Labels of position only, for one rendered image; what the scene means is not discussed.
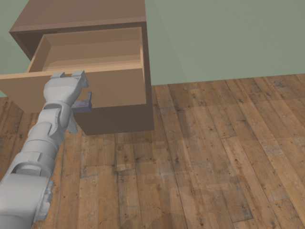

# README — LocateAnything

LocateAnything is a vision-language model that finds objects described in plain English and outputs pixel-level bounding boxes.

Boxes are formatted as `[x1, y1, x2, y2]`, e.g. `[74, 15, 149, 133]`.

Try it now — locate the cabinet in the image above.
[9, 0, 154, 135]

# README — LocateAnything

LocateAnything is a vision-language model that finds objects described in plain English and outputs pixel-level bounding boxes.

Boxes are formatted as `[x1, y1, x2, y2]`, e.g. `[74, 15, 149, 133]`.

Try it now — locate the robot left upper arm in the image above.
[0, 173, 54, 229]

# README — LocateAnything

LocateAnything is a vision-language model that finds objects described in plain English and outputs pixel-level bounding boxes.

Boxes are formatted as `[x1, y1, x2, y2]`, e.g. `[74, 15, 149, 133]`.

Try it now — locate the drawer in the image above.
[0, 27, 146, 113]

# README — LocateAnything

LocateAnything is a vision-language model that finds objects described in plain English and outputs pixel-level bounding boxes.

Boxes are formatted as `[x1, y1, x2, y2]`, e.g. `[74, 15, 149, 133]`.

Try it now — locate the handle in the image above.
[71, 91, 92, 113]

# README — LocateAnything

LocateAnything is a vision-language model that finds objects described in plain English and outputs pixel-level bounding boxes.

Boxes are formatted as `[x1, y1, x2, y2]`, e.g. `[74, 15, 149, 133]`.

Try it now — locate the robot left hand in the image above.
[43, 70, 89, 134]

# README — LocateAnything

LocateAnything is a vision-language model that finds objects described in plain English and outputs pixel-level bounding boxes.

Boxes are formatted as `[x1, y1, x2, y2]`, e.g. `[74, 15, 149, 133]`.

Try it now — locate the left robot forearm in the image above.
[0, 101, 71, 191]

